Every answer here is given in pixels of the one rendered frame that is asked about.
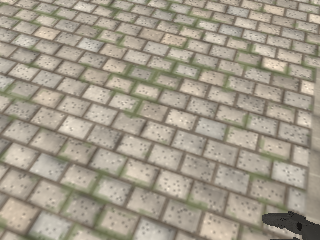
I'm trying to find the right robot hand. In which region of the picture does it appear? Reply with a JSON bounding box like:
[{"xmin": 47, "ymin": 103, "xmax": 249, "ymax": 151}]
[{"xmin": 262, "ymin": 211, "xmax": 320, "ymax": 240}]

